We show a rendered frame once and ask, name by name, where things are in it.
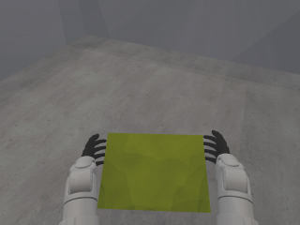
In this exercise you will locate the robot right hand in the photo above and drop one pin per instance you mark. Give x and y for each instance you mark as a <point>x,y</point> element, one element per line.
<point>220,145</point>

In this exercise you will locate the right robot forearm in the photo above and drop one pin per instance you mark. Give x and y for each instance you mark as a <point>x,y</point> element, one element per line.
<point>233,192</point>

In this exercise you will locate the left robot forearm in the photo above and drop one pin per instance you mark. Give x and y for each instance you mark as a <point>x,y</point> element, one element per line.
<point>81,193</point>

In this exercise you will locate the carton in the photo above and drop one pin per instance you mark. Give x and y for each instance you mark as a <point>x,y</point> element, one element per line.
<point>154,172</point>

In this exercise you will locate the robot left hand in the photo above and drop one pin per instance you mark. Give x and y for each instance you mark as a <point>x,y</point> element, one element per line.
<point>90,149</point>

